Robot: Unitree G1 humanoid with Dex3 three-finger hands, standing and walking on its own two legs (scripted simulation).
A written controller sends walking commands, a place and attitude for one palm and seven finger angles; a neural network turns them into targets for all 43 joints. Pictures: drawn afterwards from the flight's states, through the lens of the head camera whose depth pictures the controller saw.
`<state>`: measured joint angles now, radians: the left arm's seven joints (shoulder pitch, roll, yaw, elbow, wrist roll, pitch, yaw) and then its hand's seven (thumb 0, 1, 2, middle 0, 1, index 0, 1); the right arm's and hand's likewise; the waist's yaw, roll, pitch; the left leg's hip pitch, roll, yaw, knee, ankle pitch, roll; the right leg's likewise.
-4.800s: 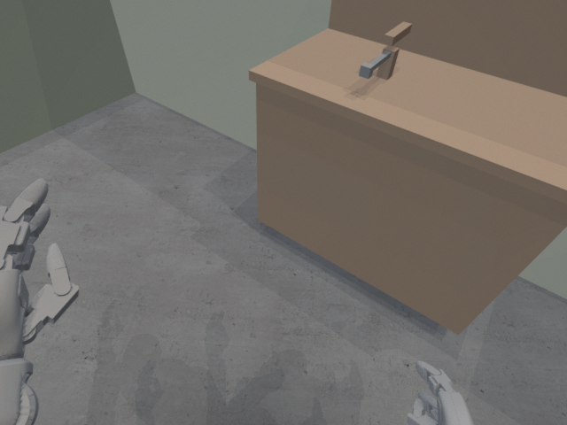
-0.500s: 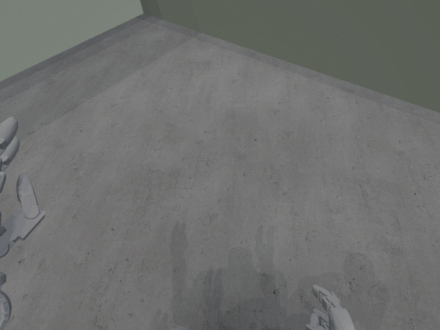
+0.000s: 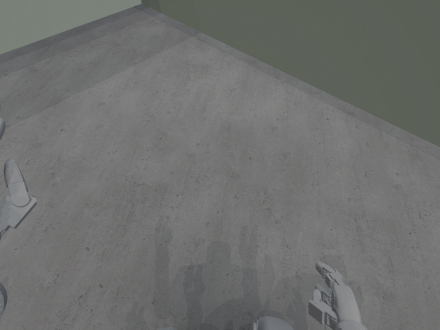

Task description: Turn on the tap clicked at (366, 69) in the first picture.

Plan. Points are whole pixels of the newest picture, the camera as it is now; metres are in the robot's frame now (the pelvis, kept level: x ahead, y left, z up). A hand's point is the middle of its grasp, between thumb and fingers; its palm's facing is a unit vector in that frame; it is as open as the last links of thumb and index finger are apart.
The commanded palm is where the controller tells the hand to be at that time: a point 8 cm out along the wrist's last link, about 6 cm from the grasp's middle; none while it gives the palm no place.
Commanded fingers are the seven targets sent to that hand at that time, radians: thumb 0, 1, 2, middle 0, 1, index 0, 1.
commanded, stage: turn to face it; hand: left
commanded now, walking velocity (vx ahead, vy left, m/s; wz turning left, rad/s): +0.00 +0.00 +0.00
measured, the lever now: out of the picture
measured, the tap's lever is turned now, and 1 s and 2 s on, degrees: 0 0 0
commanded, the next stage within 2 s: none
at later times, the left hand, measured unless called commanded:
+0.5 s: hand (131, 140) +0.34 +0.15 +0.19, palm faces +0.25 -0.86 -0.44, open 7.4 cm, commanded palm +0.29 +0.20 +0.19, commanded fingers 0.00 0.90 0.90 -0.20 -0.30 -0.20 -0.30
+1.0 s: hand (217, 136) +0.37 +0.03 +0.18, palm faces -0.08 -0.84 -0.53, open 7.4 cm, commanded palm +0.32 +0.11 +0.19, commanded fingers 0.00 0.90 0.90 -0.20 -0.30 -0.20 -0.30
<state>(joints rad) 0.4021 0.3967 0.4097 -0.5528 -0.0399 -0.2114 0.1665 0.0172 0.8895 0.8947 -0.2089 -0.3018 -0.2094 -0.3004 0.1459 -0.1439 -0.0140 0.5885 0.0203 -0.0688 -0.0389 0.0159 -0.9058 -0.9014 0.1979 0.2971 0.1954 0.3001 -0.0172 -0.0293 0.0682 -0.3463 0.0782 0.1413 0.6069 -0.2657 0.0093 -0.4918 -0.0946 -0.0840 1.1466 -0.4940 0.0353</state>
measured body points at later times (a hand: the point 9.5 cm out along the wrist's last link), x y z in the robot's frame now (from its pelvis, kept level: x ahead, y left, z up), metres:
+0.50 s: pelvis +0.09 -0.05 +0.01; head +0.13 -0.05 +0.45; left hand +0.32 +0.20 +0.21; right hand +0.25 -0.33 -0.06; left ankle +0.10 +0.09 -0.70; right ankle +0.12 -0.13 -0.73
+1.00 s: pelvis +0.05 -0.06 -0.01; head +0.10 -0.11 +0.44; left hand +0.36 +0.07 +0.21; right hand +0.10 -0.32 -0.12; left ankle +0.10 +0.08 -0.69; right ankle +0.04 -0.16 -0.73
